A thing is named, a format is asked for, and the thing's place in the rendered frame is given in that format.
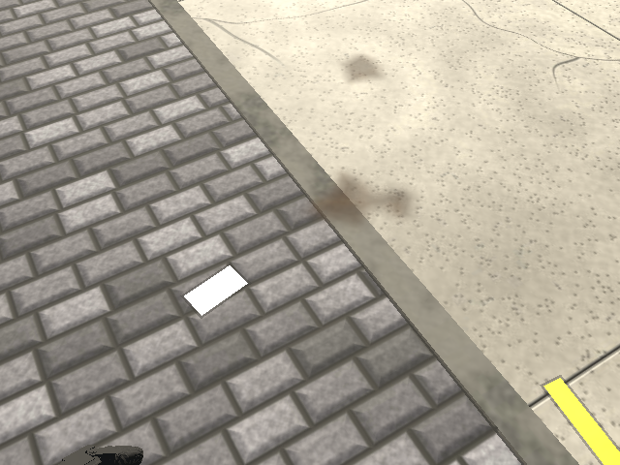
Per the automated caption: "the left robot hand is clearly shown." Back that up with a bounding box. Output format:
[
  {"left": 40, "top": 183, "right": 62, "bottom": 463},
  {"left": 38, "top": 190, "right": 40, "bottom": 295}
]
[{"left": 58, "top": 445, "right": 143, "bottom": 465}]

